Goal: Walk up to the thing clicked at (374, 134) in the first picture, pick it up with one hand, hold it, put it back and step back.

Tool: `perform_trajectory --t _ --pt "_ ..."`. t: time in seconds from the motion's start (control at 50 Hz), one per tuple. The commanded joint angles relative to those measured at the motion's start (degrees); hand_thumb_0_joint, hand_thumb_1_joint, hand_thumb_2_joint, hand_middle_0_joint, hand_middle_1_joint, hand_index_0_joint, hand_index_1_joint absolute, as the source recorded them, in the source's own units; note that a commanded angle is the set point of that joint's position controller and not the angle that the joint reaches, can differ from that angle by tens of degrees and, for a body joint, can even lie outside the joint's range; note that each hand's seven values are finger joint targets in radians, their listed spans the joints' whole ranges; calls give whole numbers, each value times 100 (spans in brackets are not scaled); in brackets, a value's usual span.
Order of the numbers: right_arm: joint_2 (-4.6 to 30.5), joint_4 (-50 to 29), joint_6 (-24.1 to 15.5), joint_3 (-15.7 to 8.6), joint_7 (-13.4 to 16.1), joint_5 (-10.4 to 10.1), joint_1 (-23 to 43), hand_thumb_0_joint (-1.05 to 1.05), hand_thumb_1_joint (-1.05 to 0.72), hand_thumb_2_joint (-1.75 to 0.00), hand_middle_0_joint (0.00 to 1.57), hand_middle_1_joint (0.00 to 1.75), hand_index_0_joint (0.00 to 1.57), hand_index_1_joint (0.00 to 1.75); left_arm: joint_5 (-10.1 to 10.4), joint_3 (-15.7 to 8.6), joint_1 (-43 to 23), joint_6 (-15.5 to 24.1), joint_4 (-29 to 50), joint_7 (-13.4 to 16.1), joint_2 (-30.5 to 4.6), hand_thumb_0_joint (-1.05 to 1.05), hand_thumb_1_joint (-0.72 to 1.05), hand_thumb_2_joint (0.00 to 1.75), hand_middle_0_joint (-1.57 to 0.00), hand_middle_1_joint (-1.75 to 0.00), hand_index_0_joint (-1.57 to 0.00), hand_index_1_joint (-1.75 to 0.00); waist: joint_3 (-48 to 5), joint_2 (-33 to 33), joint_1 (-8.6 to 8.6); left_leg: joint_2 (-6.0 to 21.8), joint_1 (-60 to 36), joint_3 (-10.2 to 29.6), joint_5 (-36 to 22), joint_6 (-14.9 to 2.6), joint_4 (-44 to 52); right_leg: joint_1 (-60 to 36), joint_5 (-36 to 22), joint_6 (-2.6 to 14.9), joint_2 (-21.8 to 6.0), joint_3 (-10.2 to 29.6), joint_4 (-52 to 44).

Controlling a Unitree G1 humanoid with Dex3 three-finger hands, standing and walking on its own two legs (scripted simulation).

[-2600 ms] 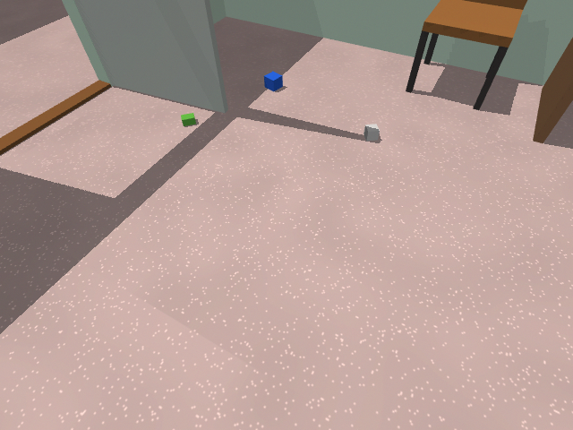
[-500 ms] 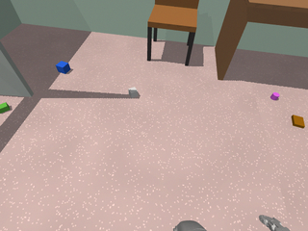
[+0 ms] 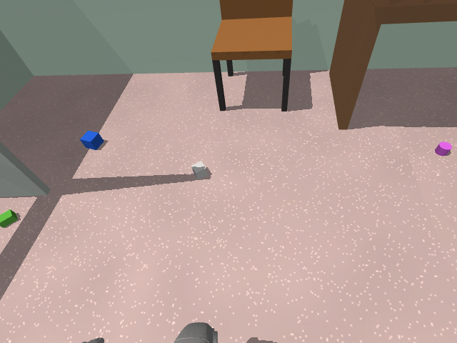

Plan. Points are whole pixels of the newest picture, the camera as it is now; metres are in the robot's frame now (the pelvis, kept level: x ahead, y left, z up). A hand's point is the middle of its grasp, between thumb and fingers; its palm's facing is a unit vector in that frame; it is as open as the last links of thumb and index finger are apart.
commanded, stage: walk up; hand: left
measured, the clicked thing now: (199, 170) +1.06 +0.28 -0.74
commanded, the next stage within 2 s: none
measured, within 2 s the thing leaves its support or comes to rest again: neither
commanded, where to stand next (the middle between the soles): +0.68 +0.08 m, yaw +1 degrees
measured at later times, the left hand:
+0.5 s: hand (99, 287) +0.25 +0.34 -0.15, palm faces +0.00 -0.95 -0.33, open 7.4 cm
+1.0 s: hand (129, 209) +0.44 +0.30 -0.12, palm faces +0.01 -0.92 -0.40, open 7.3 cm
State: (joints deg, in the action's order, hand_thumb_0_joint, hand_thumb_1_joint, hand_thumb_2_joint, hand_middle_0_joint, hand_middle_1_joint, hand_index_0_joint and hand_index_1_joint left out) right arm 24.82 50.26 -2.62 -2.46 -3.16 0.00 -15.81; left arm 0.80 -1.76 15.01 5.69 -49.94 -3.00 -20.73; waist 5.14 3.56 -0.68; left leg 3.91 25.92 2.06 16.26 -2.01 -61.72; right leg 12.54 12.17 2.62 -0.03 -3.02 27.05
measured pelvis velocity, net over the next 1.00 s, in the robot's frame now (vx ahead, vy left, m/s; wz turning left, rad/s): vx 0.38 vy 0.04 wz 0.02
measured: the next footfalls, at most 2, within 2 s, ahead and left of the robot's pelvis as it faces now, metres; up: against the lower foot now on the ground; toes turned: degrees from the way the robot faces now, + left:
left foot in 0.28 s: +0.27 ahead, +0.18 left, +0.00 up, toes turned +6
right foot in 0.76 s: +0.46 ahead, -0.08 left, +0.00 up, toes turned -3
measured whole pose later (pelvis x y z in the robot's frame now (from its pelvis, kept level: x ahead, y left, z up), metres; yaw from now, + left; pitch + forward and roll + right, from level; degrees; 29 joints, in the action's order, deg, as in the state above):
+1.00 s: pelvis +0.38 +0.04 +0.00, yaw +1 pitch -4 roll +1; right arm 25.3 49.6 -1.8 -3.0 -3.3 0.4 -16.9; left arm -0.1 -1.7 16.5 5.5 -49.7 -2.5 -20.7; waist 5.1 4.1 -1.0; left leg 2.9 26.4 2.3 18.9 -1.7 -56.7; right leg 12.8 11.5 1.5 -2.1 -3.4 27.7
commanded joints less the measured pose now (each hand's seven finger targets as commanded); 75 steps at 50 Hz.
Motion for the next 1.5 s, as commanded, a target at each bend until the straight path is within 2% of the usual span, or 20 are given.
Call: perform_trajectory --t 0.0,0.08,0.18,0.26,0.3,0.32,0.42,0.54,0.72,0.74,0.78,0.8,0.9,1.12,1.2,1.22,1.24,1.26,1.34,1.48 --pt "901 -305 16 -377 -14 34 -296 0 -90 -90 20 30 20 30 -38 -539 252 188 411 181 -1659 0 90 90 -20 -30 -20 -30 -372 -905 18 38 613 175 -525 206 537 -617 -1656 627 -1288 959 -1238" --pt "881 -545 -21 -394 -116 116 413 0 -90 -90 20 30 20 30 -123 -607 270 175 487 176 -1750 0 90 90 -20 -30 -20 -30 11 -911 -144 228 679 44 -654 274 1737 -420 -277 860 -1408 877 -1465" --pt "815 -611 -147 -421 -194 111 669 0 -90 -90 20 30 20 30 -127 -592 339 142 452 186 -1830 0 90 90 -20 -30 -20 -30 -193 -984 -156 195 -237 -254 -978 15 2730 -464 -1032 787 -1515 707 -872" --pt "1268 -150 -238 -632 -76 200 -833 0 -90 -90 20 30 20 30 -93 -455 398 50 506 205 -1585 0 90 90 -20 -30 -20 -30 -1027 203 619 -151 -2673 -343 -515 -356 3405 215 -1651 423 -837 142 1730" --pt "1915 -334 -291 -789 53 178 -1129 0 -90 -90 20 30 20 30 42 -327 1027 -22 483 240 -1219 0 90 90 -20 -30 -20 -30 -1416 1368 575 1982 -4153 3518 372 -1264 4401 2622 1828 0 431 36 3959" --pt "1867 -337 -261 -814 49 -1 -932 0 -90 -90 20 30 20 30 -68 -371 708 -64 373 304 -1648 0 90 90 -20 -30 -20 -30 -1152 876 571 2156 -3663 3642 613 -1568 4459 2716 1936 102 -82 555 4361" --pt "1192 -498 -335 -457 131 -76 -166 0 -90 -90 20 30 20 30 12 -360 778 -136 124 116 -1454 0 90 90 -20 -30 -20 -30 -179 380 61 916 -1445 608 -1290 -691 4629 1512 513 -73 -419 714 3439" --pt "1342 -633 -368 -501 99 19 -233 0 -90 -90 20 30 20 30 -125 -407 84 -177 292 -33 -1392 0 90 90 -20 -30 -20 -30 151 498 231 1091 -1424 514 -122 -1155 5087 1817 145 -333 -696 359 1992" --pt "1085 -777 -207 -421 109 -21 -245 0 -90 -90 20 30 20 30 -144 -513 442 29 7 44 -1371 0 90 90 -20 -30 -20 -30 -712 -300 -159 650 -1460 -167 -1618 -604 2927 -589 -588 -42 -148 -23 -78" --pt "835 -780 -207 -309 104 -26 -466 0 -90 -90 20 30 20 30 -175 -610 863 71 -86 106 -1595 0 90 90 -20 -30 -20 -30 -1047 -898 -343 281 -992 -483 -1177 -452 1880 -1409 -244 80 -362 270 -236" --pt "756 -751 -140 -215 112 -17 -765 0 -90 -90 20 30 20 30 -150 -744 1155 89 77 198 -2237 0 90 90 -20 -30 -20 -30 -1044 -1671 -434 -634 980 -367 1375 -84 -32 -2213 1234 887 -2469 3806 -1246" --pt "1251 -636 -96 -347 177 32 -613 0 -90 -90 20 30 20 30 -78 -720 824 56 120 194 -2258 0 90 90 -20 -30 -20 -30 -859 -1276 -377 -269 1031 -85 1470 -84 -381 -1814 1395 1373 -2699 4141 -1178" --pt "977 -294 -9 -332 73 -21 -721 0 -90 -90 20 30 20 30 -55 -516 277 69 281 216 -1686 0 90 90 -20 -30 -20 -30 -213 -1211 5 -50 337 157 286 -4 179 -230 98 733 -1363 1423 -1233" --pt "929 -442 -87 -460 -137 149 159 0 -90 -90 20 30 20 30 -141 -575 278 52 534 151 -1883 0 90 90 -20 -30 -20 -30 17 -1165 -131 183 -342 -318 -513 214 2426 433 1584 906 -1502 912 -1272" --pt "1183 -39 -215 -614 -13 170 -1000 0 -90 -90 20 30 20 30 -172 -419 145 -36 575 154 -1560 0 90 90 -20 -30 -20 -30 -557 -54 570 -174 -2503 -441 -28 -15 3058 1356 960 539 -1063 463 795" --pt "1507 27 -254 -707 71 211 -1478 0 -90 -90 20 30 20 30 -145 -292 374 -51 584 143 -1158 0 90 90 -20 -30 -20 -30 -763 1226 776 562 -2910 788 1295 -265 3996 1762 597 276 -518 -58 2654" --pt "1796 -219 -307 -706 117 218 -1172 0 -90 -90 20 30 20 30 -49 -209 790 -82 553 136 -861 0 90 90 -20 -30 -20 -30 -567 1665 438 1617 -3202 3063 1404 -683 4668 2944 1569 -30 308 136 3589" --pt "1908 -310 -283 -729 106 42 -1046 0 -90 -90 20 30 20 30 -95 -358 650 -140 392 241 -1513 0 90 90 -20 -30 -20 -30 -446 1000 504 2078 -2685 3506 1352 -1138 4766 2818 1844 63 -55 558 3935" --pt "1303 -448 -325 -483 182 16 -453 0 -90 -90 20 30 20 30 -20 -378 699 -177 105 191 -1568 0 90 90 -20 -30 -20 -30 0 485 108 1172 -1709 1148 -876 -676 4561 2060 814 -3 -449 929 3430" --pt "1282 -517 -291 -462 240 38 -546 0 -90 -90 20 30 20 30 -102 -332 79 -255 249 85 -1266 0 90 90 -20 -30 -20 -30 -44 609 254 1057 -1766 306 -1931 -1066 4444 1843 278 -263 -504 343 2098"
